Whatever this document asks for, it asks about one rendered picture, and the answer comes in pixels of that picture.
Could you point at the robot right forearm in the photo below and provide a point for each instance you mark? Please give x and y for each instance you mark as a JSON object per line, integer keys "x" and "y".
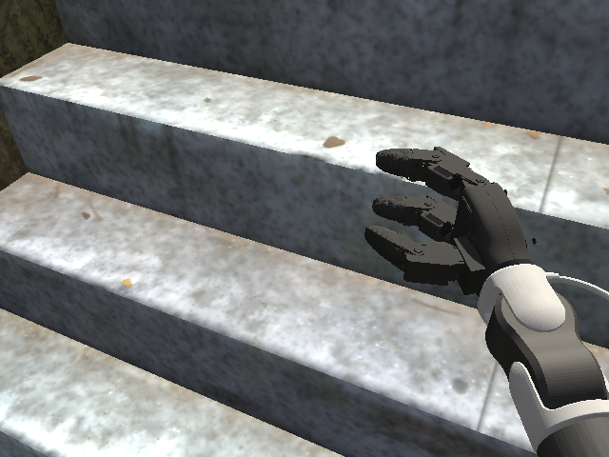
{"x": 555, "y": 381}

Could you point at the right robot hand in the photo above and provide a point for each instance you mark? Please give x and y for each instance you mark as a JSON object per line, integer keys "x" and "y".
{"x": 480, "y": 237}

